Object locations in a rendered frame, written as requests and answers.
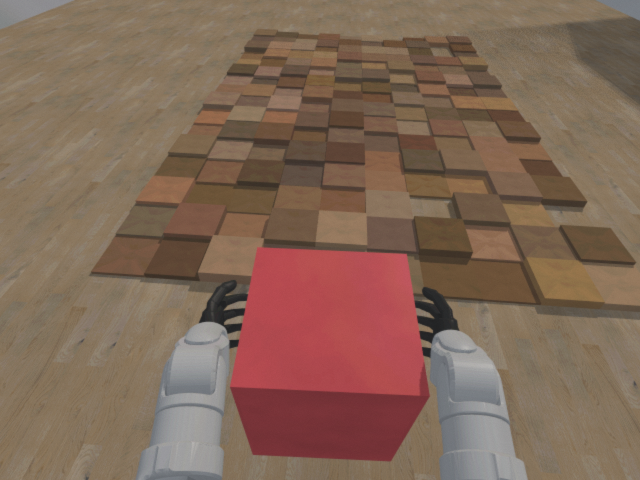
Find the robot right hand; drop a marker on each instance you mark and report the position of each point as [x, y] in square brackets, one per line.
[442, 313]

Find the robot left forearm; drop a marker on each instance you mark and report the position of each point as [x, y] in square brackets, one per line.
[185, 440]

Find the robot right forearm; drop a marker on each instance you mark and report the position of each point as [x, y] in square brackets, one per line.
[476, 436]

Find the carton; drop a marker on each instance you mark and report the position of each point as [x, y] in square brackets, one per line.
[329, 362]

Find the robot left hand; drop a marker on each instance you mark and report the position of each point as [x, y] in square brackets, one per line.
[215, 312]

